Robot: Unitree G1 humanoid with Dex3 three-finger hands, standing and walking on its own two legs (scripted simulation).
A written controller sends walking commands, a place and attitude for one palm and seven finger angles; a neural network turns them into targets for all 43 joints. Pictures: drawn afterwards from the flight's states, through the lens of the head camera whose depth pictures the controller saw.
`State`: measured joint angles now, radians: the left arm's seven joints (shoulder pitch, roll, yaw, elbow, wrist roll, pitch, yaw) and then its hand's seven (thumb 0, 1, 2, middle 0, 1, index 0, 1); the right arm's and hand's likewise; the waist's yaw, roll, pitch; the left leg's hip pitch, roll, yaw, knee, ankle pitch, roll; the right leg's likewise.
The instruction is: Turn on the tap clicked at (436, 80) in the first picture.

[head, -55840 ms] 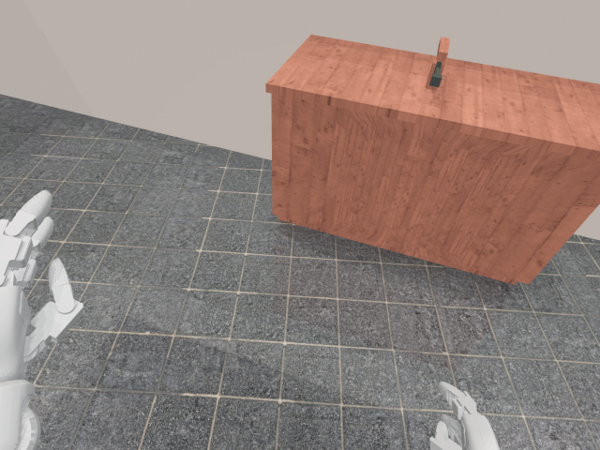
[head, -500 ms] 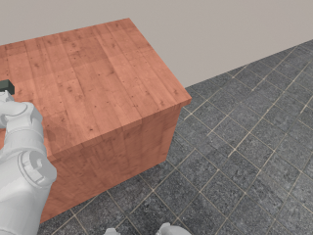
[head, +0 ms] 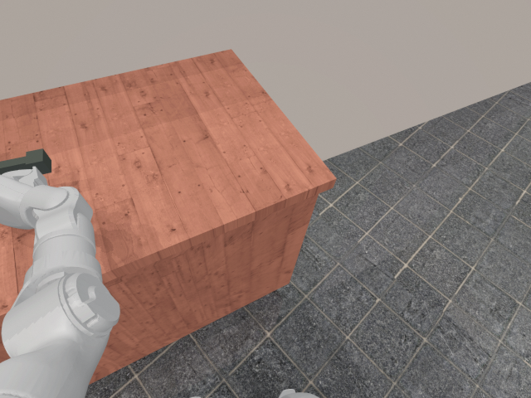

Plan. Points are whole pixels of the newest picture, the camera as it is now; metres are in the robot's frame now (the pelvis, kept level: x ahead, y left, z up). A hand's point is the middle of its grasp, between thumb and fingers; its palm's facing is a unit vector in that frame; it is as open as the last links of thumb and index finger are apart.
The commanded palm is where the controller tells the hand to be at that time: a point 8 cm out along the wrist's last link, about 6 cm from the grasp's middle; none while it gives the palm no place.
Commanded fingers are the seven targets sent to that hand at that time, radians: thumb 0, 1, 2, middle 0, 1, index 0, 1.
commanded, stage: lift the hand up off the lever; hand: left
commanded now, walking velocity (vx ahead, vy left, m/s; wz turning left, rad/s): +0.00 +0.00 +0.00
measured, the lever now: (38, 162) +0.50 +0.31 +0.06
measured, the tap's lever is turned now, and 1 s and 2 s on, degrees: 83 83 83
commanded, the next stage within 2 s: draw the hand back beside the body in 0.48 s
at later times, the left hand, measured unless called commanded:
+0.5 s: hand (34, 173) +0.46 +0.30 +0.08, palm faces +0.89 -0.44 -0.09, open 7.4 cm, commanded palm +0.42 +0.31 +0.14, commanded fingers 0.00 0.90 0.90 -0.15 -0.15 -0.15 -0.15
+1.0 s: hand out of the picture +0.36 +0.29 +0.14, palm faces +0.43 -0.84 -0.32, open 7.7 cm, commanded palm +0.32 +0.31 +0.17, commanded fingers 0.00 0.90 0.90 -0.17 -0.22 -0.17 -0.22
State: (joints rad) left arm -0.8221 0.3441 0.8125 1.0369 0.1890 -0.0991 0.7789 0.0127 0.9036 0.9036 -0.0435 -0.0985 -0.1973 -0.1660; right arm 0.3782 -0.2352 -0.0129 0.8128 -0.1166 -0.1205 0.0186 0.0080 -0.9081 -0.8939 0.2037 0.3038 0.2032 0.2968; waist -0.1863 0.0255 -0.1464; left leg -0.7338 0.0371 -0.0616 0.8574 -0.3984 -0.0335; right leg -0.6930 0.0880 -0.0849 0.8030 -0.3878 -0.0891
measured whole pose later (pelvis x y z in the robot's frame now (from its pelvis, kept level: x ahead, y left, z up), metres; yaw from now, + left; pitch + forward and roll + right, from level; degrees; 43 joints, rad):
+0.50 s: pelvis -0.01 +0.01 +0.00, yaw +0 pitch +15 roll -1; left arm -0.84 0.31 0.79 1.00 0.19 -0.05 0.78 0.01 0.90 0.90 -0.09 -0.12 -0.24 -0.19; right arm 0.38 -0.23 -0.02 0.84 -0.13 -0.15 0.03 0.01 -0.91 -0.89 0.20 0.30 0.20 0.30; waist -0.17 0.02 -0.13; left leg -0.71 0.03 -0.06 0.84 -0.38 -0.03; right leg -0.67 0.08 -0.08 0.79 -0.38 -0.08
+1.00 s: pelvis -0.01 +0.01 +0.03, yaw -2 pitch +1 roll +0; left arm -0.35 0.43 0.30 0.71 -0.06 -0.07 0.15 0.01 0.90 0.90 -0.16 -0.18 -0.18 -0.19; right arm 0.34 -0.30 -0.01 0.72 0.07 0.01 -0.06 0.01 -0.91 -0.89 0.20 0.30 0.20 0.30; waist -0.04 0.09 -0.04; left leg -0.30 0.01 0.00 0.56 -0.28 0.00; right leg -0.29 0.06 -0.02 0.56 -0.28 -0.06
